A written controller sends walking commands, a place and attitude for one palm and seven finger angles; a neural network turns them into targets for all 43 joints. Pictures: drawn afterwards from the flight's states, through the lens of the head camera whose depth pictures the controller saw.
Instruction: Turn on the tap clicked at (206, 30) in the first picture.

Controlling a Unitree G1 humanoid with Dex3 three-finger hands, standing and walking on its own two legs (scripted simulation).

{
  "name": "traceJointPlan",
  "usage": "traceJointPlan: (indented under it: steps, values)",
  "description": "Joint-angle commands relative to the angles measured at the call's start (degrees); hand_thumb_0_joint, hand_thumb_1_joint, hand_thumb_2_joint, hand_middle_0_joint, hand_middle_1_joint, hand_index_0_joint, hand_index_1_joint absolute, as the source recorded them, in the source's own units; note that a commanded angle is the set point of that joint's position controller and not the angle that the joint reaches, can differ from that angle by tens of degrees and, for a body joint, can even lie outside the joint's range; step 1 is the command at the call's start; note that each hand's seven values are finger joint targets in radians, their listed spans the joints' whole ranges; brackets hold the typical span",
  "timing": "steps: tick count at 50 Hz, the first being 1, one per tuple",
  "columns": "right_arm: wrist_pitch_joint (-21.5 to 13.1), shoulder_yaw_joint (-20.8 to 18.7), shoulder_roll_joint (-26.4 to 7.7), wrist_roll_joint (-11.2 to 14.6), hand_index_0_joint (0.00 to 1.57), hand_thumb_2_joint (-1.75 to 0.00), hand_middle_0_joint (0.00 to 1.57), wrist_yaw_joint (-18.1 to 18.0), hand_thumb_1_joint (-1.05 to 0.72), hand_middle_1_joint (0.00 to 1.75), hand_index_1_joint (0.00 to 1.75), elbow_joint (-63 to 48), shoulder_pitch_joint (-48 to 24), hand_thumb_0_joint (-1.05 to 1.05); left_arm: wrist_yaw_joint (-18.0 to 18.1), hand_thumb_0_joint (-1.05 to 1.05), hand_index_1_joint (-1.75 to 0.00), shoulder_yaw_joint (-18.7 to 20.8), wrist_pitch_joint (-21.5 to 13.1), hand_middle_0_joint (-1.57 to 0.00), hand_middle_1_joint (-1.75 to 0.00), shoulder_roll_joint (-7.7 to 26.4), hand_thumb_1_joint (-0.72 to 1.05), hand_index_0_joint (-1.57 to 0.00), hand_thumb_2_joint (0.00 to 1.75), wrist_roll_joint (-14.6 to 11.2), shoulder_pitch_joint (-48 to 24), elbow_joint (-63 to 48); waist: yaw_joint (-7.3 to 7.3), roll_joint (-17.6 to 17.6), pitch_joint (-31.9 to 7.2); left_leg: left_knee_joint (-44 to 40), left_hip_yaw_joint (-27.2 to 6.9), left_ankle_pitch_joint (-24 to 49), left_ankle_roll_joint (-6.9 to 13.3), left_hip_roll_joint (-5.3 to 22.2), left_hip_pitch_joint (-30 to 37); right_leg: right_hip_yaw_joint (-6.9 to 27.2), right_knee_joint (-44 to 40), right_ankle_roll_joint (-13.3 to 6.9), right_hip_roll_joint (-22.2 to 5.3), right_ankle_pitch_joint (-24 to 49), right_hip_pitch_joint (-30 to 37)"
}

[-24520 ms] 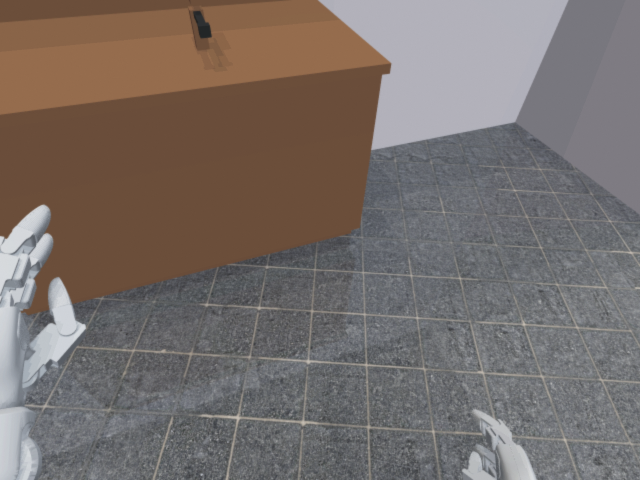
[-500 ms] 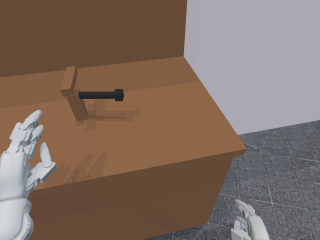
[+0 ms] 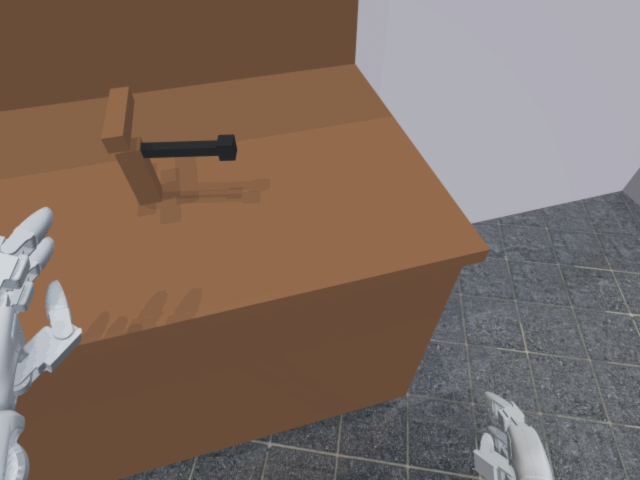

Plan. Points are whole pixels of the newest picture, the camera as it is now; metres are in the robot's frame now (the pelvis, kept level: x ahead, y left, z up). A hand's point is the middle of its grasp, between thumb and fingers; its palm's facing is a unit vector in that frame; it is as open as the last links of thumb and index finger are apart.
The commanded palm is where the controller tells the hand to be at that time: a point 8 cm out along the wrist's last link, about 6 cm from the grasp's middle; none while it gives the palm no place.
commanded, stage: step back with the hand held close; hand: left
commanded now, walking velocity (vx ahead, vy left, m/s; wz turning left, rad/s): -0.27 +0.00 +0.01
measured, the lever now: (226, 147) +0.54 +0.20 +0.12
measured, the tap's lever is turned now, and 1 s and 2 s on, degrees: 77 77 77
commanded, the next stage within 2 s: stop stepping back and stand still in 0.84 s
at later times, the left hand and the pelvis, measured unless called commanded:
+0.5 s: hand (29, 369) +0.17 +0.26 +0.17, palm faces +0.44 -0.80 -0.41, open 7.4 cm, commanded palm +0.12 +0.28 +0.18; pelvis -0.04 +0.00 -0.01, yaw +1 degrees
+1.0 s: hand out of the picture +0.05 +0.25 +0.17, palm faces +0.42 -0.82 -0.38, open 7.4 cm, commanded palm +0.00 +0.28 +0.18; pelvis -0.16 +0.00 +0.00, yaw +2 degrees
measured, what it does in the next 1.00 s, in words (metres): walks backwards: left foot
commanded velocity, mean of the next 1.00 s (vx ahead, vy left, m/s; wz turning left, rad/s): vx -0.30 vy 0.00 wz -0.02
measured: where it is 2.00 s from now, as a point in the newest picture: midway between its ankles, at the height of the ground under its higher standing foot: outside the picture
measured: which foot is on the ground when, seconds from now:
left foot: down 0.00-0.58, up 0.60-0.76, down 0.78-1.00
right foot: down 0.00-0.80, up 0.82-1.00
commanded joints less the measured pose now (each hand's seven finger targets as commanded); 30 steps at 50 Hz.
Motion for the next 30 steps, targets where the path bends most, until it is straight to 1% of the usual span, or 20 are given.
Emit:
traceJointPlan:
  steps: [1,5,8,9,10,11,13,14,15,17,18,19,20,21,24,26,27,28,29,30]
  values:
    - [-4.14,-2.08,-6.77,0.15,0.2,-0.9,0.2,-0.9,-0.9,0.3,0.3,-9.94,-6.41,0.0,1.8,0.0,-0.3,6.34,-4.3,-0.2,-0.3,8.85,0.9,-0.2,0.9,0.66,-3.11,-12.37,-0.44,3.67,-6.02,-11.34,-9.61,-17.48,2.38,7.0,-3.74,2.77,-2.03,-0.82,-1.54,-5.88,2.11]
    - [-4.31,-2.11,-6.43,0.01,0.2,-0.9,0.2,-0.96,-0.9,0.3,0.3,-9.18,-5.54,0.0,2.23,0.0,-0.3,6.26,-4.12,-0.2,-0.3,8.59,0.9,-0.2,0.9,0.88,-3.03,-11.84,-0.77,-0.51,-6.58,-7.75,-7.95,-17.64,2.1,5.99,-4.24,4.31,-3.7,-1.53,-3.36,-7.57,0.56]
    - [-4.38,-2.25,-6.2,0.24,0.2,-0.9,0.2,-0.79,-0.9,0.3,0.3,-8.47,-5.09,0.0,2.81,0.0,-0.3,6.22,-4.14,-0.2,-0.3,9.33,0.9,-0.2,0.9,0.65,-3.86,-12.85,-1.2,-6.53,-7.03,3.53,-4.16,-14.05,0.74,3.63,0.37,8.02,-7.98,-4.35,-8.87,-9.59,-6.92]
    - [-4.32,-2.22,-6.21,0.06,0.2,-0.9,0.2,-0.77,-0.9,0.3,0.3,-7.97,-4.86,0.0,3.1,0.0,-0.3,7.03,-3.87,-0.2,-0.3,10.53,0.9,-0.2,0.9,0.46,-3.69,-13.56,-1.52,-6.44,-7.97,6.65,-3.17,-11.43,0.22,3.0,2.41,8.98,-7.93,-5.74,-10.91,-7.39,-8.49]
    - [-4.21,-1.92,-5.53,0.25,0.2,-0.9,0.2,-0.61,-0.9,0.3,0.3,-7.76,-4.57,0.0,3.17,0.0,-0.3,5.64,-3.81,-0.2,-0.3,8.98,0.9,-0.2,0.9,0.31,-3.79,-14.17,-1.86,-7.03,-8.48,8.59,-2.71,-9.53,0.0,2.82,2.87,8.62,-6.73,-6.37,-12.18,-3.83,-8.78]
    - [-4.21,-2.02,-5.79,0.28,0.2,-0.9,0.2,-0.52,-0.9,0.3,0.3,-7.95,-4.6,0.0,3.34,0.0,-0.3,6.6,-3.88,-0.2,-0.3,9.87,0.9,-0.2,0.9,0.16,-3.56,-14.68,-1.85,-7.25,-8.86,8.32,-3.29,-8.72,-0.06,3.11,2.2,8.11,-5.24,-6.49,-12.35,-1.61,-8.3]
    - [-4.12,-2.1,-5.73,0.56,0.2,-0.9,0.2,-0.5,-0.9,0.3,0.3,-8.34,-4.93,0.0,3.61,0.0,-0.3,7.52,-4.22,-0.2,-0.3,10.38,0.9,-0.2,0.9,-0.1,-2.34,-16.44,-1.89,-5.44,-8.71,6.47,-4.3,-9.66,0.32,4.04,1.65,6.73,-2.87,-5.71,-11.38,-1.8,-9.02]
    - [-4.1,-2.27,-6.41,0.54,0.2,-0.9,0.2,-0.62,-0.9,0.3,0.3,-8.64,-5.3,0.0,3.79,0.0,-0.3,8.82,-4.23,-0.2,-0.3,11.7,0.9,-0.2,0.9,-0.13,-1.99,-18.11,-1.87,-0.76,-8.73,2.09,-6.33,-10.51,0.67,5.32,1.17,5.32,-0.32,-4.95,-9.37,-3.3,-8.57]
    - [-4.21,-1.94,-6.16,0.5,0.2,-0.9,0.2,-0.64,-0.9,0.3,0.3,-8.9,-5.51,0.0,3.71,0.0,-0.3,8.26,-4.52,-0.2,-0.3,10.56,0.9,-0.2,0.9,-0.1,-2.02,-19.4,-1.84,3.68,-8.02,-4.35,-10.03,-14.69,1.44,7.55,-1.03,3.18,3.43,-3.11,-5.61,-7.04,-7.87]
    - [-5.03,-2.17,-6.83,-0.3,0.2,-0.9,0.2,-0.76,-0.9,0.3,0.3,-9.04,-5.64,0.0,3.76,0.0,-0.3,9.17,-4.93,-0.2,-0.3,9.92,0.9,-0.2,0.9,1.29,-2.46,-19.32,-1.62,14.01,-6.57,-19.43,-21.05,-31.17,4.78,14.48,-11.19,1.32,15.37,0.0,2.07,-12.35,0.04]
    - [-5.31,-2.25,-6.32,-0.93,0.2,-0.9,0.2,-0.65,-0.9,0.3,0.3,-8.29,-4.82,0.0,3.76,0.0,-0.3,9.34,-4.69,-0.2,-0.3,9.95,0.9,-0.2,0.9,1.81,-3.55,-18.01,-1.77,12.47,-5.5,-21.52,-23.6,-30.28,6.36,16.22,-13.24,2.79,21.0,0.05,2.42,-12.76,0.58]
    - [-5.56,-2.58,-5.57,-0.99,0.2,-0.9,0.2,-0.56,-0.9,0.3,0.3,-7.96,-4.44,0.0,3.8,0.0,-0.3,9.61,-4.78,-0.2,-0.3,10.8,0.9,-0.2,0.9,1.56,-4.66,-18.64,-1.62,10.47,-6.92,-19.1,-23.53,-20.44,6.52,16.11,-6.53,4.13,21.2,-0.29,1.88,-14.12,-4.02]
    - [-5.98,-2.51,-4.94,-1.07,0.2,-0.9,0.2,-0.27,-0.9,0.3,0.3,-7.06,-3.6,0.0,3.66,0.0,-0.3,8.94,-4.84,-0.2,-0.3,9.74,0.9,-0.2,0.9,1.43,-3.43,-17.12,-1.13,6.98,-8.4,-15.97,-21.15,-11.85,6.66,15.87,-0.49,4.71,18.37,-0.51,1.33,-15.29,-6.24]
    - [-6.31,-2.4,-4.98,-0.92,0.2,-0.9,0.2,0.01,-0.9,0.3,0.3,-6.69,-3.31,0.0,3.5,0.0,-0.3,8.08,-4.65,-0.2,-0.3,8.79,0.9,-0.2,0.9,1.09,-1.81,-15.72,-0.87,5.92,-9.36,-14.19,-18.68,-6.22,6.4,15.1,3.42,4.43,14.62,-0.48,1.37,-15.35,-6.87]
    - [-6.35,-1.93,-5.37,-0.97,0.2,-0.9,0.2,0.39,-0.9,0.3,0.3,-6.44,-4.09,0.0,2.75,0.0,-0.3,5.93,-4.43,-0.2,-0.3,7.32,0.9,-0.2,0.9,1.08,-1.78,-16.2,-0.77,10.34,-10.06,-10.83,-13.23,2.65,4.71,13.26,5.43,3.94,2.01,-0.51,1.49,-8.71,-2.05]
    - [-5.78,-1.57,-5.67,-1.04,0.2,-0.9,0.2,0.72,-0.9,0.3,0.3,-6.23,-4.94,0.0,2.14,0.0,-0.3,5.31,-4.5,-0.2,-0.3,7.46,0.9,-0.2,0.9,1.37,-3.08,-15.23,-0.39,6.52,-8.77,-6.81,-11.24,-0.87,3.01,11.61,1.78,4.21,-7.0,-1.0,0.29,0.35,2.45]
    - [-5.4,-1.83,-5.49,-0.7,0.2,-0.9,0.2,0.74,-0.9,0.3,0.3,-6.58,-5.35,0.0,1.94,0.0,-0.3,5.68,-4.7,-0.2,-0.3,8.34,0.9,-0.2,0.9,1.64,-4.13,-15.72,-0.67,0.58,-8.88,-1.69,-7.67,-8.24,1.4,8.76,-0.45,6.07,-8.93,-2.65,-2.9,5.22,2.61]
    - [-5.35,-2.57,-5.34,-0.06,0.2,-0.9,0.2,0.48,-0.9,0.3,0.3,-6.81,-4.4,0.0,1.94,0.0,-0.3,5.97,-4.71,-0.2,-0.3,8.9,0.9,-0.2,0.9,1.14,-3.35,-15.02,-1.2,-9.04,-8.83,9.03,-1.76,-15.46,-1.11,3.42,-0.45,10.79,-9.89,-6.0,-9.02,4.97,-2.67]
    - [-5.15,-3.33,-5.06,0.67,0.2,-0.9,0.2,0.48,-0.9,0.3,0.3,-6.21,-3.08,0.0,2.33,0.0,-0.3,6.6,-4.49,-0.2,-0.3,9.95,0.9,-0.2,0.9,0.3,-2.03,-15.84,-1.34,-15.87,-11.86,22.59,1.62,-13.21,-2.98,-0.46,2.2,15.39,-12.06,-10.08,-16.67,9.86,-6.07]
    - [-4.56,-2.8,-4.05,0.38,0.2,-0.9,0.2,0.72,-0.9,0.3,0.3,-6.92,-4.49,0.0,2.32,0.0,-0.3,6.84,-4.04,-0.2,-0.3,10.18,0.9,-0.2,0.9,0.13,-1.37,-15.73,-1.14,-16.19,-11.41,30.59,0.26,-16.03,-3.2,-0.69,-3.2,15.91,-10.16,-12.02,-18.99,23.19,-4.15]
